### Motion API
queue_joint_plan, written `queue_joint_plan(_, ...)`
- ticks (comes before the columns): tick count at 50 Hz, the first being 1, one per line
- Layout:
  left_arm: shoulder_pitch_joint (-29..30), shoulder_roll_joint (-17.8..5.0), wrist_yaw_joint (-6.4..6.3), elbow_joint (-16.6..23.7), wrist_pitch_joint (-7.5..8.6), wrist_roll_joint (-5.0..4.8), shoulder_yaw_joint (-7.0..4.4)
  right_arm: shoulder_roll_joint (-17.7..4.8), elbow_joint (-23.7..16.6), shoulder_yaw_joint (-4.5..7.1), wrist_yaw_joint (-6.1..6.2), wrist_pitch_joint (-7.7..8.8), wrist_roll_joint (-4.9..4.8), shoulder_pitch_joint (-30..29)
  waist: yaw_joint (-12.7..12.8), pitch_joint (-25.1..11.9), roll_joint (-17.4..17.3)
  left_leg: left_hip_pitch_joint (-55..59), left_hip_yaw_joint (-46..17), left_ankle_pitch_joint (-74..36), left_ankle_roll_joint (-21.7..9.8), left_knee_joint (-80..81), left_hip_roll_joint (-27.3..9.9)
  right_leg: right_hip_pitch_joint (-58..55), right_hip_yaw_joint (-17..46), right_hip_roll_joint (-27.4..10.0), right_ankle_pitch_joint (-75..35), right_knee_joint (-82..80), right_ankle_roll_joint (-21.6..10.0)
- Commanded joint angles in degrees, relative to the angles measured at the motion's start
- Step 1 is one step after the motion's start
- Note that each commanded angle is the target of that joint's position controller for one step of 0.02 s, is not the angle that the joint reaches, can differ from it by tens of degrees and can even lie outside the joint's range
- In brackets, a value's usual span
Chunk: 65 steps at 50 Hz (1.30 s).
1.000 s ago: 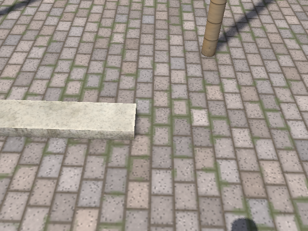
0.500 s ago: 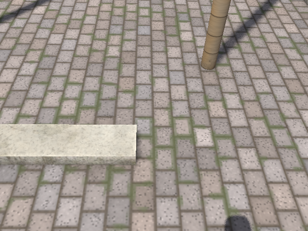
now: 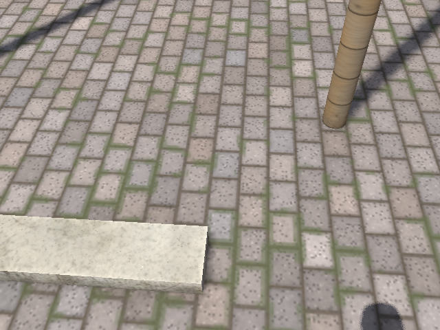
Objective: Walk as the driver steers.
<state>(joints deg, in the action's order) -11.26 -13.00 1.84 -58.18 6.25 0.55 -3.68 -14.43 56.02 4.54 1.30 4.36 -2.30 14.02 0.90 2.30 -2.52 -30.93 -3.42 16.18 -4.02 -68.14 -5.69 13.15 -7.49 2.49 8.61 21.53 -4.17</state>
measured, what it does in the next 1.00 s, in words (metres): walks ahead, turning left: left foot, then right foot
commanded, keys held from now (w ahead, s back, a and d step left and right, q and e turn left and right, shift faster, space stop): w+q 0.52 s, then w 0.48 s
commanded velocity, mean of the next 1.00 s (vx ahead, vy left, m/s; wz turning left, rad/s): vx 0.50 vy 0.00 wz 0.37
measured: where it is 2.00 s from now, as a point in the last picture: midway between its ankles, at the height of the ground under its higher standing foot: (168, 214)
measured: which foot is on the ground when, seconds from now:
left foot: up 0.00-0.38, down 0.40-0.92, up 0.94-1.00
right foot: down 0.00-0.40, up 0.42-0.90, down 0.92-1.00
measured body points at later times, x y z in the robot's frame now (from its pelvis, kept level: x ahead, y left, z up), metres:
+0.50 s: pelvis +0.28 +0.08 -0.01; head +0.32 +0.09 +0.43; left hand +0.29 +0.36 -0.14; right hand +0.48 -0.15 -0.13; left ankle +0.33 +0.15 -0.74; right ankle +0.18 -0.10 -0.63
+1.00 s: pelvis +0.58 +0.11 -0.01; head +0.61 +0.12 +0.44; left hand +0.65 +0.41 -0.11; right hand +0.71 -0.13 -0.15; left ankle +0.38 +0.17 -0.64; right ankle +0.69 +0.02 -0.74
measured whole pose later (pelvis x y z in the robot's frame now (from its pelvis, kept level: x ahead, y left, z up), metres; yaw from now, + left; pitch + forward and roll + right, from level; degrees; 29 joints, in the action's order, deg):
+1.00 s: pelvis +0.58 +0.11 -0.01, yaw +23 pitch +2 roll -1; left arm -4.5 -14.1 1.7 -47.1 6.5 -0.3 -3.3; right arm -14.9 50.4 3.2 0.3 4.1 -1.6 21.7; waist -0.7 1.1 -1.5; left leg -17.2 -6.2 27.7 -1.5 -68.3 2.7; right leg 23.2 -2.6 0.3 10.5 31.0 -1.5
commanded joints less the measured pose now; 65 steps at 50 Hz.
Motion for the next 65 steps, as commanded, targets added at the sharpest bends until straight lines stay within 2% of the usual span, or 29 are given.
queue_joint_plan(1,1.93,-6.01,-0.90,2.18,1.26,0.42,-0.85,-2.26,-1.93,1.01,0.30,-1.35,0.17,3.67,-2.29,-0.61,6.33,-4.92,-3.81,-6.04,0.15,1.88,-3.88,-0.19,11.37,-16.46,-1.88,-15.85,-6.46)
queue_joint_plan(8,-2.74,-8.12,-3.02,1.92,0.61,0.39,-0.90,-1.82,-6.29,0.59,-1.68,-0.62,1.05,-7.93,0.70,1.81,4.07,-10.59,-0.05,-22.47,1.66,21.37,-1.76,-7.03,0.85,-15.40,-10.69,-16.63,-4.31)
queue_joint_plan(14,-8.98,-10.07,-3.40,1.07,-1.93,-0.61,-1.59,-0.53,-12.35,-0.79,-4.19,-0.72,0.99,-17.39,3.48,4.24,3.60,-14.69,6.09,-14.78,0.01,30.24,0.20,-20.88,-3.54,-19.19,-23.72,-10.06,-4.01)
queue_joint_plan(17,-6.04,-12.69,-4.03,3.07,-3.07,-1.08,-2.34,-3.64,-13.57,0.52,-5.05,-1.11,0.83,-13.04,-1.10,-0.90,7.77,-2.45,11.35,-6.15,-2.90,30.73,5.83,-21.75,-6.15,-19.55,-52.36,1.41,-2.45)
queue_joint_plan(19,-3.66,-13.51,-4.26,4.39,-3.61,-1.47,-2.45,-9.49,-10.60,3.61,-4.40,-1.17,0.42,2.11,-9.61,-9.06,7.79,19.35,10.81,-8.89,-6.89,37.07,9.90,-15.00,-7.26,-17.00,-53.11,22.70,0.11)
queue_joint_plan(20,-4.63,-11.22,-4.03,5.92,-2.84,-0.36,-1.71,-14.88,-9.02,5.34,-2.97,-1.75,0.59,9.28,-10.91,-14.14,-0.65,36.64,-4.78,-9.16,-10.52,38.08,0.44,0.92,-7.17,-13.62,-25.90,41.20,2.67)
queue_joint_plan(21,-8.32,-3.09,-2.75,9.01,-0.42,-0.13,0.58,-18.43,-10.92,5.46,-2.85,-1.24,0.93,6.32,-3.94,-19.77,-12.38,53.60,-40.21,-4.01,-22.98,46.50,-13.70,25.62,1.95,0.40,22.99,61.45,6.01)
queue_joint_plan(22,-1.13,-8.21,-1.64,10.77,2.49,-2.42,-0.36,-13.60,-10.76,3.89,-3.01,-0.92,1.84,9.14,-8.05,-22.02,-4.85,54.80,-42.31,-3.30,-21.31,51.83,-13.74,32.12,13.32,-1.62,22.40,63.77,3.99)
queue_joint_plan(23,2.48,-9.01,-1.24,12.04,3.51,-3.94,-0.58,-10.02,-10.85,3.05,-2.87,-0.33,2.05,6.74,-7.30,-14.82,-2.51,48.94,-32.03,-6.63,-18.21,51.35,-11.57,34.94,13.10,-4.64,17.68,60.45,2.23)
queue_joint_plan(24,2.38,-8.52,-1.55,11.44,3.60,-3.12,-0.60,-7.97,-11.73,2.44,-3.10,0.20,1.61,2.24,-3.99,-9.52,3.38,39.23,-24.51,-12.40,-15.89,51.67,-8.70,31.97,12.84,-7.40,13.82,54.23,2.06)
queue_joint_plan(26,0.85,-9.61,-2.00,10.86,1.89,-1.24,-1.64,-5.47,-13.69,1.35,-2.71,0.52,1.91,-2.96,-0.31,-6.15,3.24,26.76,-17.34,-19.26,-13.80,53.69,-5.25,24.03,12.64,-9.99,10.83,46.80,3.26)
queue_joint_plan(30,2.98,-6.46,-2.14,12.39,-0.38,0.21,-1.07,-8.16,-13.22,1.71,-1.39,0.82,1.99,-0.02,0.02,-4.13,1.59,20.36,-10.55,-28.69,-13.44,56.26,-3.69,23.39,9.53,-9.98,3.23,35.94,6.86)
queue_joint_plan(35,12.23,-4.13,-1.40,14.59,-0.31,-0.49,0.10,-7.62,-11.50,1.32,-0.70,0.21,1.78,5.03,-4.37,-2.66,-1.57,21.19,-5.22,-24.35,-8.66,55.34,-0.54,20.88,7.19,-6.77,-14.98,16.90,6.40)
queue_joint_plan(39,17.87,-5.32,-0.34,16.82,0.17,-0.97,0.13,-7.91,-9.73,1.28,-0.72,-0.22,1.79,8.71,-6.30,0.13,-2.62,28.44,-9.11,-21.50,-8.32,53.29,-4.75,24.70,7.56,-5.66,-13.35,11.86,4.28)
queue_joint_plan(42,16.65,-6.78,0.48,17.27,0.82,-1.02,-0.25,-8.58,-9.03,1.53,-0.04,-0.87,1.85,8.81,-4.28,0.55,-4.15,33.86,-10.42,-27.06,-6.69,50.57,-7.30,23.19,7.71,-4.83,-7.29,8.34,1.86)
queue_joint_plan(43,17.41,-7.96,0.62,17.20,1.12,-0.76,-0.78,-7.70,-8.81,1.24,-0.23,-1.11,2.05,11.06,-5.32,-0.56,-1.97,34.32,-9.81,-37.59,-6.27,47.47,-5.22,18.59,4.06,-1.94,-3.91,7.82,1.18)
queue_joint_plan(45,7.22,-9.33,0.53,14.72,1.54,-0.96,-2.25,-9.70,-8.79,1.28,-0.44,-1.27,1.73,9.78,1.28,-6.45,-2.93,30.79,-7.39,-53.68,-4.01,34.37,-1.92,1.24,2.55,-0.06,-7.22,5.27,-1.26)
queue_joint_plan(46,-5.35,-12.87,0.22,12.18,1.61,-0.39,-3.26,-8.57,-10.35,0.71,-0.54,-0.81,2.40,7.07,6.72,-14.40,-1.87,18.94,-5.83,-43.65,-1.92,19.77,0.80,-17.15,12.06,-9.04,-13.85,8.47,-5.55)
queue_joint_plan(47,-14.82,-17.79,-0.09,9.54,0.98,0.06,-4.36,-2.48,-10.25,-0.94,-0.85,0.61,2.05,13.70,6.39,-25.25,13.86,-3.31,-1.45,-3.09,3.16,-5.53,9.93,-40.27,36.39,-25.47,-14.83,7.43,-16.14)
queue_joint_plan(48,-18.25,-13.60,-0.11,7.46,0.22,-0.95,-3.33,-4.54,-9.47,-0.78,-0.97,1.71,0.62,12.25,8.40,-27.22,15.72,-11.62,-7.08,17.31,3.47,-14.10,11.25,-41.64,47.04,-27.37,-8.78,0.24,-17.55)
queue_joint_plan(49,-14.10,-11.05,-0.76,7.80,-0.50,-1.43,-2.69,-7.04,-11.56,-0.28,-1.18,2.17,-0.56,5.12,8.94,-16.24,12.76,-19.29,-5.92,14.96,3.19,-17.50,7.16,-35.20,38.71,-24.87,-2.39,-0.86,-14.49)
queue_joint_plan(50,-8.32,-8.35,-1.19,9.04,-0.97,-1.10,-1.66,-7.31,-13.19,-0.47,-1.14,2.18,-0.07,0.20,6.91,-10.30,8.37,-18.94,-2.38,10.10,2.60,-15.28,3.14,-25.28,31.35,-22.40,-1.06,-2.72,-11.77)
queue_joint_plan(53,-1.60,-5.22,-0.74,8.83,-1.09,0.36,0.16,-3.34,-13.96,-0.71,-1.31,0.47,1.17,1.42,0.14,-2.39,8.78,-11.87,0.80,9.23,2.22,-15.69,-0.16,-4.77,23.98,-18.08,-2.32,-10.18,-10.27)
queue_joint_plan(56,0.57,-8.37,-0.31,8.20,-1.20,-1.01,-0.20,-1.83,-15.97,-1.94,-0.99,-0.94,1.31,2.07,-3.52,0.35,7.51,-13.86,2.68,6.49,2.60,-7.41,-2.34,3.48,16.20,-15.25,-3.50,-13.36,-9.88)
queue_joint_plan(58,-0.16,-10.11,-0.66,8.42,-1.31,-0.47,-0.58,-0.09,-18.29,-3.32,-1.04,-0.70,2.51,-4.23,-1.72,-0.53,6.08,-4.37,6.63,4.79,2.55,7.67,-1.05,9.18,10.52,-12.47,-7.75,-15.45,-8.71)
queue_joint_plan(59,-2.64,-12.30,-0.22,7.73,-0.99,-0.01,-1.19,0.16,-18.30,-3.39,-1.45,-0.25,3.22,-3.13,-1.82,-4.01,9.20,-2.32,8.80,6.58,2.06,1.85,0.34,6.56,12.26,-15.46,-14.80,-13.85,-10.11)
queue_joint_plan(61,-2.91,-11.63,0.04,8.35,-0.62,-0.76,-0.93,-2.93,-17.97,-2.55,-2.29,0.74,2.29,-2.09,-2.63,-4.90,5.53,-5.40,6.95,-1.63,0.92,3.28,-0.71,1.09,11.44,-16.81,-23.38,-9.77,-10.00)
queue_joint_plan(63,-3.77,-9.46,-0.25,8.01,-1.46,-1.55,-0.07,-3.12,-19.34,-2.27,-2.43,1.87,2.54,-4.32,-2.84,-5.52,7.24,-0.99,6.27,-7.02,-0.42,13.83,1.77,-2.31,10.45,-14.77,-43.32,-2.33,-6.40)
queue_joint_plan(65,-3.62,-9.48,-0.95,8.22,-2.42,-1.86,0.38,-4.31,-17.70,-1.25,-2.64,2.78,3.58,3.10,-7.50,-11.42,9.32,11.35,9.85,-14.58,-1.38,26.33,6.95,-4.89,9.49,-11.43,-52.20,10.09,-2.96)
